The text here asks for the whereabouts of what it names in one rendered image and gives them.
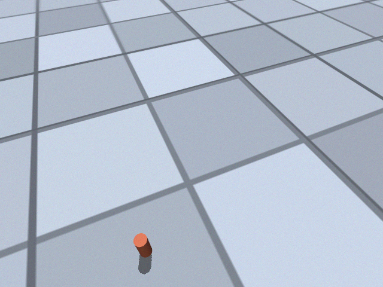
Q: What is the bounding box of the can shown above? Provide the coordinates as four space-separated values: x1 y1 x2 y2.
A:
133 233 152 258

